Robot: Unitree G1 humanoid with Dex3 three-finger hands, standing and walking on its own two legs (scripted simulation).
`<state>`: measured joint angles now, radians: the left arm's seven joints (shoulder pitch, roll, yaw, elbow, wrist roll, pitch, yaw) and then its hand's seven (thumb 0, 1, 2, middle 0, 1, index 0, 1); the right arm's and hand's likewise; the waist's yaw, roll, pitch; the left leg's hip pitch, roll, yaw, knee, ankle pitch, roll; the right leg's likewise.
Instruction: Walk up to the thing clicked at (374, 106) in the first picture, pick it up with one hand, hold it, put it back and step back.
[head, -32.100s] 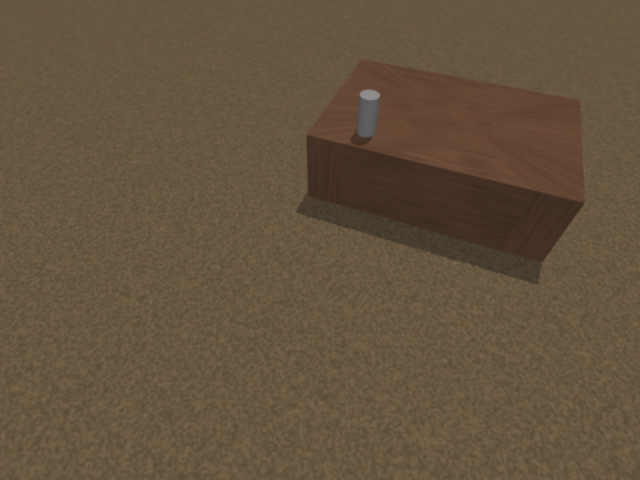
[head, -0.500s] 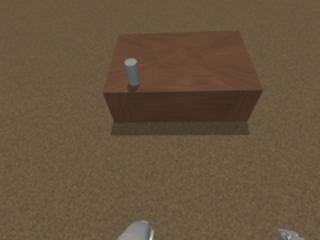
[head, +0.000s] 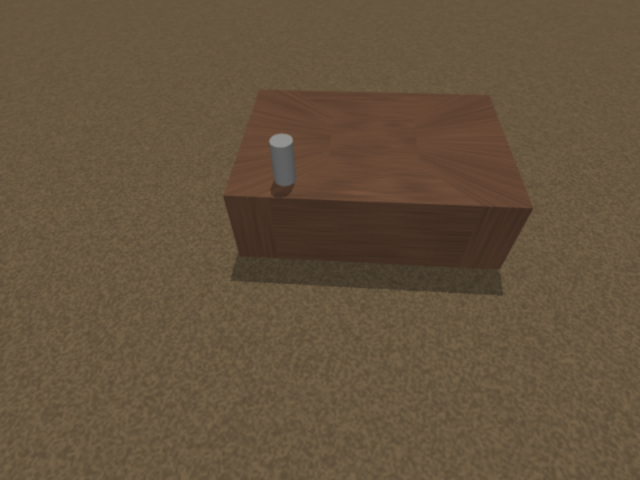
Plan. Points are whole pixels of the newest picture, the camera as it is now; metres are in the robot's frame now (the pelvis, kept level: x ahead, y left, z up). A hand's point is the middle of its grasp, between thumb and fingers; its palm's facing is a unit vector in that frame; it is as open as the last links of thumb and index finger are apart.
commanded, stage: step back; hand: left
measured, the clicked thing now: (283, 160) +1.12 +0.16 -0.35
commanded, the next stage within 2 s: stand in 0.50 s
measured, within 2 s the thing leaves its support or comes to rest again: neither
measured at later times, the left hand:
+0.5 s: hand out of the picture +0.15 +0.29 -0.14, palm faces -0.01 -0.93 -0.38, open 7.4 cm
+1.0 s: hand out of the picture +0.10 +0.27 -0.14, palm faces -0.04 -0.94 -0.34, open 7.4 cm
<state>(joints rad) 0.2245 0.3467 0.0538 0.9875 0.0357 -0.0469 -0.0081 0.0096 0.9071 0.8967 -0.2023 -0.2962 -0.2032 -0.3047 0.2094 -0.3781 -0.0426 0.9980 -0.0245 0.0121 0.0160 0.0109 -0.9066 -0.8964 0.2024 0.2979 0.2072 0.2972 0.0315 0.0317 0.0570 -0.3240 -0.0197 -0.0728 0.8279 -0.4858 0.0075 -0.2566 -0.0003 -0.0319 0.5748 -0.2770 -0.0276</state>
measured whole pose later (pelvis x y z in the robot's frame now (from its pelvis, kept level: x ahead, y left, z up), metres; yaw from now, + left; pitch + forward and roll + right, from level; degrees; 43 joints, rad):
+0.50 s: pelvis +0.04 +0.03 +0.01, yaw -1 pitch -2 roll +0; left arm 0.08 0.38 0.02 1.05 0.01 -0.03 0.01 0.01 0.91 0.90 -0.20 -0.30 -0.20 -0.30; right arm 0.05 -0.33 -0.02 1.06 -0.01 0.00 0.01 0.01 -0.91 -0.90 0.20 0.30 0.21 0.30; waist 0.02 0.00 0.07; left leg -0.20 0.01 0.02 0.52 -0.29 0.00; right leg -0.18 -0.02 0.02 0.51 -0.29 0.03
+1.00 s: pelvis +0.03 +0.02 +0.02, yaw -1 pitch -3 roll +0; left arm 0.09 0.35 0.00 1.15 0.01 -0.02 0.00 0.01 0.91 0.90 -0.20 -0.30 -0.20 -0.30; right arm 0.09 -0.35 -0.01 1.16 -0.01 -0.01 0.02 0.01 -0.91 -0.90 0.20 0.30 0.21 0.30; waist 0.00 0.00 0.06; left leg -0.11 0.01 0.01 0.31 -0.15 -0.01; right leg -0.10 -0.02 0.01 0.31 -0.17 0.02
